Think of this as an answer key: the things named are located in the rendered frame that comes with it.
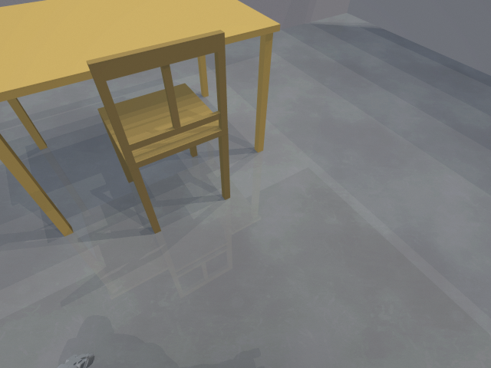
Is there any chair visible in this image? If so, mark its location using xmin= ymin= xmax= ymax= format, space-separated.
xmin=86 ymin=30 xmax=230 ymax=234

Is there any table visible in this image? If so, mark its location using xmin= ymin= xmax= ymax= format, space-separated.
xmin=0 ymin=0 xmax=280 ymax=237

